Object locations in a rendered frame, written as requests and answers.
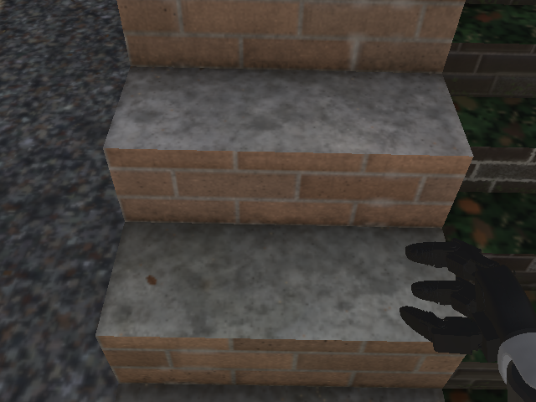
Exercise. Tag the robot right hand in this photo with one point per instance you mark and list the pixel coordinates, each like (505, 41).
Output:
(497, 304)

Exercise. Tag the right robot forearm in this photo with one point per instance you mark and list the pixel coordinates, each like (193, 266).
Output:
(516, 361)

